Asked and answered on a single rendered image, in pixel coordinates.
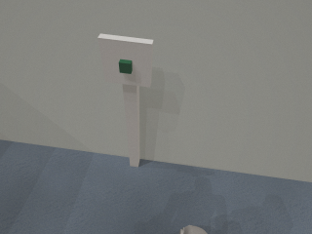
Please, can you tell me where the button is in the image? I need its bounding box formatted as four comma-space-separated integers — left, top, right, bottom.
119, 59, 133, 74

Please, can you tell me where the panel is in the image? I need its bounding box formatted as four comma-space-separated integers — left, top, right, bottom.
97, 33, 154, 167

